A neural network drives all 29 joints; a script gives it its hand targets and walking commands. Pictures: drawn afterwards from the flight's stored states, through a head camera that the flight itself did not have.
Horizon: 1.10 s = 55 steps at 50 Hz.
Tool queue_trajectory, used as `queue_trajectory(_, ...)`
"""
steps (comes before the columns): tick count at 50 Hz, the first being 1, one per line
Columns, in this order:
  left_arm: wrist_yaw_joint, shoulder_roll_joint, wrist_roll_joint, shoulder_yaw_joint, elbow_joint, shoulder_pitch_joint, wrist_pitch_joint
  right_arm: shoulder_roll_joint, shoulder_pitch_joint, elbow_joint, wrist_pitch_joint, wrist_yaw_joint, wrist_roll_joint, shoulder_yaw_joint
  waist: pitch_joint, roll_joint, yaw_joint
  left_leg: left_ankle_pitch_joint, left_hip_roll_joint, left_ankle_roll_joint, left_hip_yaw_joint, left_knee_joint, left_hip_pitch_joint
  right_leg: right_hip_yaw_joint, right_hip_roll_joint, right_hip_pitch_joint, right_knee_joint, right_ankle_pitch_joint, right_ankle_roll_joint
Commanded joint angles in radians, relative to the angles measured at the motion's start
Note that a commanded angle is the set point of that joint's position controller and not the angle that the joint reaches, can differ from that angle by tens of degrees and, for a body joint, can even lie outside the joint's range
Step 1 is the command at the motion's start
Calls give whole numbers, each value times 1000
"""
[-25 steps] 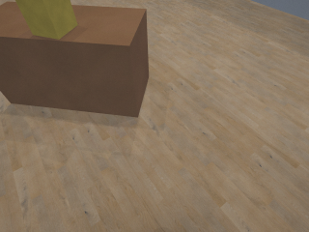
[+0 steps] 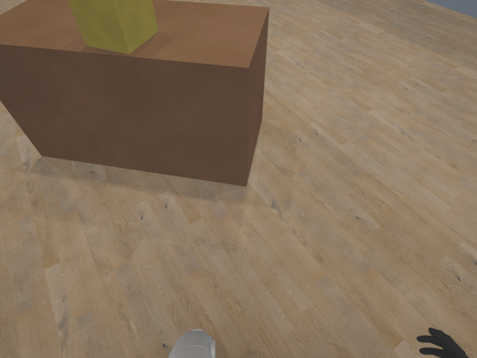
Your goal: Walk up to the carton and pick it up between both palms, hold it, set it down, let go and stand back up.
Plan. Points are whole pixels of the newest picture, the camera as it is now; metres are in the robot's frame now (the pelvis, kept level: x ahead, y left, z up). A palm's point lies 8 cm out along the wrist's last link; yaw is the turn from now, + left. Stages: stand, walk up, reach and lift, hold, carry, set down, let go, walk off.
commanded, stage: walk up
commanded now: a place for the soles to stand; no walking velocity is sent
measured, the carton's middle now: (113, 4) +1.22 +0.54 +0.07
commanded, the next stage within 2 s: none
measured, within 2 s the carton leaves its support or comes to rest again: neither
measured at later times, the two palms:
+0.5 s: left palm (34, 269) +0.24 +0.39 -0.02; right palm (384, 277) +0.27 -0.24 -0.07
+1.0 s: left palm (51, 157) +0.55 +0.52 -0.05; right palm (293, 208) +0.41 -0.08 -0.05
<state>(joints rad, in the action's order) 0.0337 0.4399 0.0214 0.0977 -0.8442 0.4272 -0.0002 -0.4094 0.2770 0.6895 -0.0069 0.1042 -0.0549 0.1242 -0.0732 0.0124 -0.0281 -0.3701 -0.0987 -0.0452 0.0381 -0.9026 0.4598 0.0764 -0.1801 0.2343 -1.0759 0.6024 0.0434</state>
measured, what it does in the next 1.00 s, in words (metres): walks ahead: right foot, then left foot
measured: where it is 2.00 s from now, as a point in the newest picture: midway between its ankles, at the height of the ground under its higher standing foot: (149, 228)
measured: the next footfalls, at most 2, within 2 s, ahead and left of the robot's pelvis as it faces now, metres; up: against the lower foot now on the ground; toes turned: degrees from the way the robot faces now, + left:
right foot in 0.24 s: +0.21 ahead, -0.07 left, +0.00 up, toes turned -8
left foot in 0.70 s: +0.45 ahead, +0.35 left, +0.00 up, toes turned +0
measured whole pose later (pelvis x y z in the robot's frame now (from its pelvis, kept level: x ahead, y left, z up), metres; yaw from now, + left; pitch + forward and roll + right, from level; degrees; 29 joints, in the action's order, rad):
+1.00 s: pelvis +0.39 +0.24 +0.02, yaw -8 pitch -4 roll +1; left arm 0.04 0.44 0.00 0.02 -0.60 0.34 -0.02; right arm -0.39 0.39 0.54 -0.03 0.05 -0.03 0.07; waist -0.11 0.02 0.06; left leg -0.44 -0.06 0.02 0.13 -0.79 0.28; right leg -0.07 -0.03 0.52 -1.04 0.52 0.02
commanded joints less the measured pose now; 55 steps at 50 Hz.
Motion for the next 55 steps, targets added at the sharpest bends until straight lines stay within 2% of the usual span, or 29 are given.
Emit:
queue_trajectory(1,5,192,-16,34,235,-40,-37,-330,113,-110,23,-73,22,86,4,-191,90,-501,-263,261,-502,672,-256,-2,96,497,-344,-80,14)
queue_trajectory(4,-16,170,-31,42,237,-15,-46,-273,42,-127,38,-84,5,61,-45,-244,71,-300,-235,273,-316,608,-147,-18,48,386,-162,-106,0)
queue_trajectory(8,-19,169,-32,19,253,-39,-52,-251,5,-167,36,-79,7,49,-106,-197,32,-61,-329,289,-348,557,-80,26,64,276,145,-18,21)
queue_trajectory(9,-19,174,-28,24,258,-7,-58,-236,15,-177,35,-80,12,43,-71,-157,25,-65,-303,263,-280,516,-49,-26,93,178,206,-88,24)
queue_trajectory(11,-9,158,-9,35,162,211,-69,-199,-121,-208,29,-64,10,28,25,-65,-117,-94,-195,192,-71,276,177,-148,156,-275,410,-365,36)
queue_trajectory(12,11,217,1,60,150,243,-64,-124,-133,-230,18,-51,4,2,25,153,-168,-194,-84,140,24,37,336,-111,153,-391,459,-314,24)
queue_trajectory(13,29,300,25,83,175,271,-56,-90,-95,-250,12,-43,10,-12,42,375,-164,-255,40,83,62,-286,415,391,-107,-323,722,90,103)
queue_trajectory(14,45,339,27,71,268,157,-55,-166,-80,-270,-14,-45,12,3,-8,219,-96,-252,10,53,-88,-404,434,722,-255,-192,866,413,219)
queue_trajectory(15,54,311,21,65,309,92,-60,-256,-82,-292,-29,-36,-8,35,-45,91,-70,-206,-6,37,-138,-449,460,835,-301,-162,940,563,266)
queue_trajectory(17,85,306,28,54,340,53,-94,-257,-41,-292,-36,-23,-4,55,-68,1,-28,-164,-43,44,-153,-477,420,699,-257,-97,841,414,224)
queue_trajectory(19,78,310,15,49,338,8,-103,-222,3,-261,-26,-19,7,48,-59,10,12,-92,-66,43,-157,-449,424,447,-172,-59,752,184,189)
queue_trajectory(21,67,304,10,48,327,40,-109,-196,28,-250,-14,-19,1,35,-19,31,9,-40,-53,30,-153,-373,392,332,-145,-96,666,-216,170)
queue_trajectory(22,62,314,10,49,334,12,-112,-200,20,-257,-23,-13,7,42,-8,181,4,-23,-64,24,-148,-349,327,277,-125,-56,668,-272,195)
queue_trajectory(29,51,326,24,62,388,-35,-100,-190,-83,-321,-36,21,26,41,-23,194,-15,118,-66,31,-51,35,51,58,-55,151,691,-53,150)
queue_trajectory(33,44,313,5,48,390,-17,-78,-181,10,-265,-29,8,21,54,-33,204,48,115,32,89,50,133,-211,-5,-87,227,529,-337,121)
queue_trajectory(34,39,292,7,37,404,-40,-69,-224,144,-243,-13,-2,20,69,67,114,127,97,42,96,-24,187,-371,-20,-67,275,318,-363,75)
queue_trajectory(35,34,225,-3,18,406,23,-67,-288,232,-201,1,-19,6,92,157,-157,174,-5,-7,121,-146,246,-521,-151,13,355,-11,-336,2)
queue_trajectory(36,28,136,-27,-11,434,48,-65,-375,256,-205,11,-32,1,100,193,-426,176,-176,-209,197,-466,415,-531,-136,138,484,-278,11,-41)
queue_trajectory(37,45,194,-52,6,437,35,-50,-399,231,-245,9,-46,11,111,219,-431,182,-154,-299,294,-714,587,-549,-30,196,563,-375,0,-30)
queue_trajectory(38,59,221,-33,13,429,22,-42,-394,181,-248,6,-53,29,117,132,-358,133,-253,-352,355,-750,627,-445,-5,168,587,-483,-8,-20)
queue_trajectory(39,53,258,-35,30,418,-50,-46,-366,139,-260,1,-59,30,104,82,-206,133,-131,-280,319,-571,591,-349,6,130,575,-466,-66,-22)
queue_trajectory(41,38,225,-35,24,363,19,-37,-290,98,-227,-2,-75,25,56,-10,-226,60,-65,-207,230,-345,526,-182,-11,94,450,-297,-82,-15)
queue_trajectory(43,31,223,-36,18,351,53,-29,-270,19,-260,-2,-72,17,46,30,-333,53,-100,-212,276,-305,526,-136,-39,110,347,-229,-91,-35)
queue_trajectory(47,26,202,-20,2,333,-9,-42,-200,76,-271,10,-74,24,26,-33,-239,81,233,-274,290,-336,505,-209,-54,93,382,17,-77,-20)
queue_trajectory(49,20,196,-24,1,322,-30,-54,-214,32,-280,1,-62,16,32,-22,-231,65,264,-229,263,-190,450,-135,-84,95,222,191,-122,-12)
queue_trajectory(52,37,185,-23,19,260,116,-58,-182,-16,-291,-14,-48,9,10,24,-156,-32,89,-93,156,-26,241,85,-215,181,-188,426,-403,8)
queue_trajectory(53,54,236,-2,34,261,128,-48,-135,-2,-310,-12,-44,7,-9,85,-25,-54,107,-85,104,-12,109,173,-159,158,-296,393,-363,43)
queue_trajectory(54,66,284,13,64,251,225,-43,-122,1,-326,-12,-40,3,-19,150,101,-113,-58,-20,82,27,-161,285,138,-15,-411,519,-117,116)
queue_trajectory(55,77,339,42,76,284,238,-49,-149,-16,-372,-27,-44,-4,-7,138,206,-114,-258,51,41,-21,-386,360,617,-275,-309,759,172,229)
